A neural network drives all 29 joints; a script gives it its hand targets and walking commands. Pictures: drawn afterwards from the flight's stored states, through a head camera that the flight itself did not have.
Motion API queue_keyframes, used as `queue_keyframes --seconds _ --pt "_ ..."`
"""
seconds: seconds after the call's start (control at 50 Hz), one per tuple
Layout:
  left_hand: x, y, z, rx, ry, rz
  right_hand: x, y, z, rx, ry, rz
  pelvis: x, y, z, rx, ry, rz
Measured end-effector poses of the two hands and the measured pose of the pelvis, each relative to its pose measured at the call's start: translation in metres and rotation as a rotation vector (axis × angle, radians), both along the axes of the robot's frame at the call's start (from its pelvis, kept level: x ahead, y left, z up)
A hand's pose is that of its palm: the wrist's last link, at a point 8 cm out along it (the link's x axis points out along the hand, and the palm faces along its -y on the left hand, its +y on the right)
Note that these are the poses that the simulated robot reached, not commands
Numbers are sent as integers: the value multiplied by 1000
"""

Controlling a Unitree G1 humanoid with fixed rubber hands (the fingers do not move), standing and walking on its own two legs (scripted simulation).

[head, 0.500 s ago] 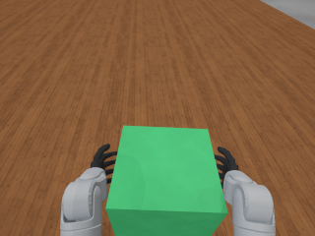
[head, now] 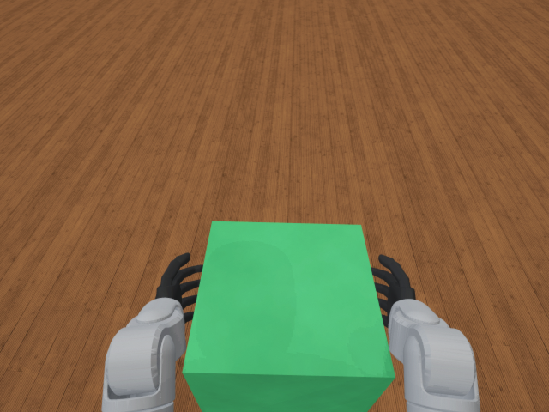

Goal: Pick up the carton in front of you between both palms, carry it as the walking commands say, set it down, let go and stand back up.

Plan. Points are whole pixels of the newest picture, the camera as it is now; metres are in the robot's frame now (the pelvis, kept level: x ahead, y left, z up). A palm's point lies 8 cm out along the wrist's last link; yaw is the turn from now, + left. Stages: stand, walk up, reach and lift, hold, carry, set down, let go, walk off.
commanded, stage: carry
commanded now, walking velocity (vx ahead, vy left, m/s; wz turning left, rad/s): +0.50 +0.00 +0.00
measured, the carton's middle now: (283, 331) +0.26 +0.01 -0.01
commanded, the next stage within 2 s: none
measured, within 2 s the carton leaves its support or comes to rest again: neither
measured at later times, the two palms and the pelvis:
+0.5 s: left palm (196, 162) +0.55 +0.17 +0.07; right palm (360, 163) +0.53 -0.13 +0.08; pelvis +0.26 +0.03 -0.01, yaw -2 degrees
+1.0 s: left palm (214, 129) +0.62 +0.14 +0.09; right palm (368, 133) +0.61 -0.16 +0.08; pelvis +0.35 +0.00 +0.00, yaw -2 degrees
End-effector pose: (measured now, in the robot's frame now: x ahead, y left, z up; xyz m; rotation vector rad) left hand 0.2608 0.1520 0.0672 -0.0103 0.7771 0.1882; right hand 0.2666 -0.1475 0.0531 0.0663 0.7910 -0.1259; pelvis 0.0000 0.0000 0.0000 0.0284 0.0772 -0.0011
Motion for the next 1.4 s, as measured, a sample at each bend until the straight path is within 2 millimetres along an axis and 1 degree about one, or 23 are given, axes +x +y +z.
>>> queue_keyframes --seconds 0.1,0.16,0.2,0.26,0.3,0.36,0.42,0.48,0.6,0.66,0.74,0.9,1.08,1.18,1.28,1.4 --pt "66 -2 17 -8 -61 -25 60 -2 20 -12 -61 -21 66 4 4 5 0 -14" --pt "111 0 24 -14 -104 -46 100 0 29 -16 -104 -44 108 11 0 0 -10 -18" --pt "143 5 27 -21 -136 -56 129 5 34 -19 -136 -58 138 18 -6 -8 -18 -24" --pt "192 15 22 -39 -175 -67 173 15 33 -29 -174 -75 181 30 -21 -23 -24 -45" --pt "217 20 14 -57 -142 -67 197 20 30 -48 -142 -74 200 34 -22 -10 -13 -48" --pt "242 22 4 -71 -70 -69 220 22 23 -55 -70 -84 220 37 -14 -25 -4 -63" --pt "261 20 1 -89 -42 -63 238 20 22 -54 -42 -95 238 37 -8 -32 -2 -58" --pt "280 16 5 -82 -69 -62 257 16 24 -50 -68 -91 256 33 -8 -23 -16 -41" --pt "315 10 19 -45 -105 -55 297 10 30 -25 -104 -72 299 24 -10 -20 -3 -37" --pt "328 6 21 -34 -101 -54 311 6 28 -15 -100 -69 315 20 -11 -21 1 -34" --pt "340 2 20 -26 -85 -53 323 1 26 -13 -84 -65 329 15 -9 -21 1 -33" --pt "357 -6 24 -33 -88 -54 340 -6 31 -19 -87 -67 345 8 -4 -18 3 -34" --pt "365 -14 27 -23 -83 -56 348 -15 32 -10 -82 -68 353 0 0 -14 1 -33" --pt "367 -16 24 -30 -78 -53 351 -16 31 -17 -76 -66 355 -2 0 -14 -6 -35" --pt "367 -26 15 -12 -78 -60 350 -26 19 -4 -77 -68 354 -11 -8 -13 -12 -41" --pt "366 -30 -5 -6 -56 -84 345 -31 2 -21 -54 -73 351 -12 -14 -15 -11 -36"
